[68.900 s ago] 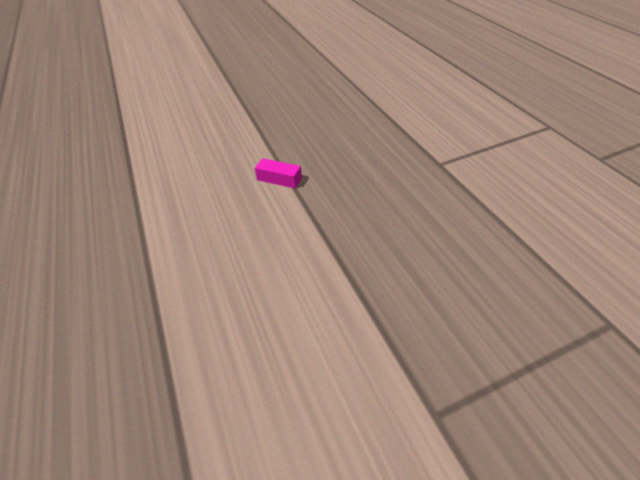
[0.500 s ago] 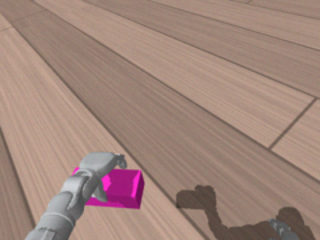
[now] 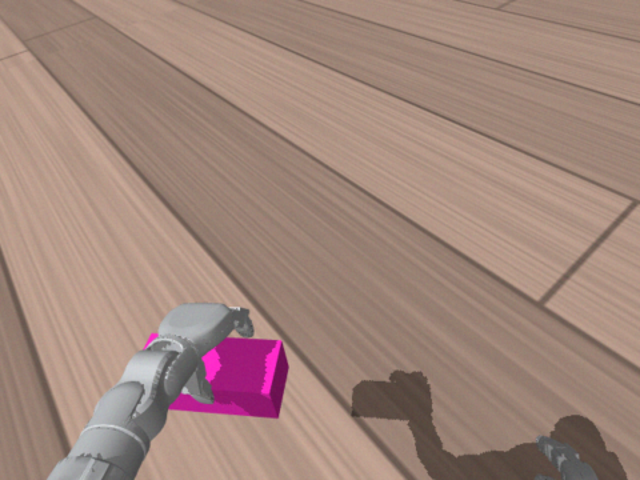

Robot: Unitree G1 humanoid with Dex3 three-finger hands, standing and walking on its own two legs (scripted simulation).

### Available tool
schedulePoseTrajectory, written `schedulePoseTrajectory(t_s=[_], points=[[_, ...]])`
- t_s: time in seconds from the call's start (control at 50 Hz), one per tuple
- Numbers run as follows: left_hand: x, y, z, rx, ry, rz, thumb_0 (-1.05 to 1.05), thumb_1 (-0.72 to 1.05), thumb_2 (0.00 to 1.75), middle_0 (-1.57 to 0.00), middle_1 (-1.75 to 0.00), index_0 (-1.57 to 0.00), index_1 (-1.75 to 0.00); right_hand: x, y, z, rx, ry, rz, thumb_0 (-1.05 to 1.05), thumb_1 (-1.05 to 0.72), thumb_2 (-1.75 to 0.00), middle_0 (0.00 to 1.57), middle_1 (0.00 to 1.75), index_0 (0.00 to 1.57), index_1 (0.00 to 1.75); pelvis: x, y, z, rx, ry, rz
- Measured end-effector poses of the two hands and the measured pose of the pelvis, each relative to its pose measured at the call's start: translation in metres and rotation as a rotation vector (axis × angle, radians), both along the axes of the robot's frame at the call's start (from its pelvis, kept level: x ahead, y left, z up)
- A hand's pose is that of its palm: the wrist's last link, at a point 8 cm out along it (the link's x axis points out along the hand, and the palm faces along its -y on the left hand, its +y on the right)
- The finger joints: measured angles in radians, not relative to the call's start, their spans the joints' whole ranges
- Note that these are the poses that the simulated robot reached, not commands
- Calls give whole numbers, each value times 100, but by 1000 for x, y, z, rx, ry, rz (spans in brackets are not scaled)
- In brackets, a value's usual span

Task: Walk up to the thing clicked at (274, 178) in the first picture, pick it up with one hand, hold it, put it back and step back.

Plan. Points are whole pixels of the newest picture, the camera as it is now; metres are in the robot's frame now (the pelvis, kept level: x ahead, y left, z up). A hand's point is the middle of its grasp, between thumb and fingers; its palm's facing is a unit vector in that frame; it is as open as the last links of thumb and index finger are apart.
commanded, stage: hold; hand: left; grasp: from above
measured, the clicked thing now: (212, 374) +0.31 +0.22 -0.09
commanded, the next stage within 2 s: crouch in 0.16 s
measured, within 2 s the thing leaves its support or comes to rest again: neither
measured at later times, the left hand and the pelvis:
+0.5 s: hand (213, 361) +0.31 +0.21 -0.05, palm faces -0.45 +0.00 -0.89, open 11.0 cm; pelvis +0.00 +0.00 +0.00, yaw +0 degrees
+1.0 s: hand (266, 375) +0.39 +0.19 -0.28, palm faces -0.38 +0.12 -0.92, open 10.9 cm; pelvis -0.06 +0.01 -0.17, yaw +2 degrees
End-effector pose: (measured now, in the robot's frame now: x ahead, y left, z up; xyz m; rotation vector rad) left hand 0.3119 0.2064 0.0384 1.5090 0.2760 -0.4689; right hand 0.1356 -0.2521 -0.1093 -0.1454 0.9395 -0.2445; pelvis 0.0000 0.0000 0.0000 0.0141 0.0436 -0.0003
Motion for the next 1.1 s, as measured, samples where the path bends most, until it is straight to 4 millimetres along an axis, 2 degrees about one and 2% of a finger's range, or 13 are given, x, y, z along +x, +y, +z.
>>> schedulePoseTrajectory(t_s=[0.36, 0.5, 0.6, 0.7, 0.88, 1.0, 1.1], points=[[6, 5, -5, 1, 9, 4, -1, -8, 49, -59, -63, -62, -57, -6, 1, 0, 2, 35, -14, 1, -92, -91, 20, 30, 20, 30, 4, 3, 1, -2, 6, 0], [8, 2, -26, 2, -14, 3, -1, -10, 52, -59, -65, -62, -58, -10, 1, -4, -4, 51, -6, 1, -91, -91, 20, 30, 20, 30, -1, 3, -4, -1, 40, 4], [12, 1, -64, 41, -12, -8, -1, -11, 54, -59, -66, -61, -60, -22, -4, -19, -23, 97, 14, 0, -91, -91, 20, 30, 20, 30, -10, 1, -20, -1, 112, 14], [22, -1, -113, 71, -15, -20, -1, -11, 54, -58, -67, -60, -61, -47, -15, -50, -61, 177, 20, 0, -91, -91, 20, 30, 21, 30, -24, 0, -50, -7, 213, 29], [53, -11, -209, 109, -61, -36, -1, -8, 49, -58, -66, -60, -60, -123, -29, -131, -112, 362, -23, 0, -92, -91, 20, 30, 20, 30, -50, 4, -127, -17, 406, 42], [80, -23, -258, 111, -84, -39, -1, -8, 47, -60, -64, -62, -59, -174, -21, -181, -101, 468, -70, 0, -92, -91, 20, 30, 20, 30, -64, 8, -175, -21, 486, 43], [99, -32, -295, 92, -67, -20, -1, -8, 46, -60, -65, -62, -60, -200, -8, -214, -74, 513, -90, 0, -92, -91, 20, 30, 20, 30, -72, 11, -209, -27, 537, 44]])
